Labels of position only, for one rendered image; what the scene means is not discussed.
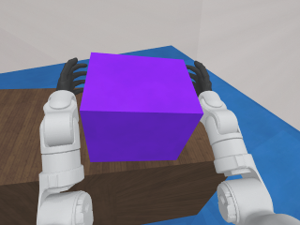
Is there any robot right hand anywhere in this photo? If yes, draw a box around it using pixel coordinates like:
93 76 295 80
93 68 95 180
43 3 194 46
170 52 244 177
186 60 212 97

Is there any pedestal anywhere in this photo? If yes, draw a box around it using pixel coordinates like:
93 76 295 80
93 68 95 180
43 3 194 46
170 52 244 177
0 87 228 225

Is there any robot left upper arm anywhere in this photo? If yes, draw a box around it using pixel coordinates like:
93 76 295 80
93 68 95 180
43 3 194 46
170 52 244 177
37 190 94 225

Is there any right robot forearm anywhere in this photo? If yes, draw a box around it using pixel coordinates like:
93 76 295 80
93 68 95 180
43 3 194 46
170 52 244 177
198 91 274 211

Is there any robot left hand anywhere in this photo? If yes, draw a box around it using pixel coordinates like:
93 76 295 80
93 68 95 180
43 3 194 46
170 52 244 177
55 57 87 96

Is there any robot right upper arm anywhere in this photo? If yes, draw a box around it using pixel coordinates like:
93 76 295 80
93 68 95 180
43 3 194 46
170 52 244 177
217 176 300 225

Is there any left robot forearm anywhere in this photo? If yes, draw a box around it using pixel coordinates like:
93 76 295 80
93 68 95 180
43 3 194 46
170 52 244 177
37 90 84 225

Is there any carton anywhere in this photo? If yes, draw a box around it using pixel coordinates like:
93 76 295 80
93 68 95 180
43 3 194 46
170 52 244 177
80 52 203 162

